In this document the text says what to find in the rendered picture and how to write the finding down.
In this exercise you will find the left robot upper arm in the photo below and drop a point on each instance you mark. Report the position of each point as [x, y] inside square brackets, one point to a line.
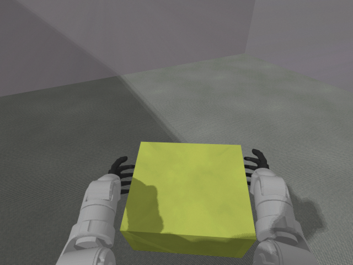
[91, 256]

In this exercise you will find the right robot upper arm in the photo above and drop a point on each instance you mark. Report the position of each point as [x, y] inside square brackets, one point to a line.
[272, 252]

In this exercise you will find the left robot hand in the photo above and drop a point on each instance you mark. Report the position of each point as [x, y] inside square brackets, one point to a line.
[117, 169]

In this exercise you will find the carton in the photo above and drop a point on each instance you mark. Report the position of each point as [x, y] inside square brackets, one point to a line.
[190, 199]

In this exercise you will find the right robot forearm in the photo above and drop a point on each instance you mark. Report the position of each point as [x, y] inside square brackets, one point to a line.
[275, 217]

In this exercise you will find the right robot hand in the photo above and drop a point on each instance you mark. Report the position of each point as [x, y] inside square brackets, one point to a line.
[261, 162]

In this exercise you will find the left robot forearm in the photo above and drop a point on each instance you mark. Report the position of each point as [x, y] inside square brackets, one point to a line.
[94, 227]

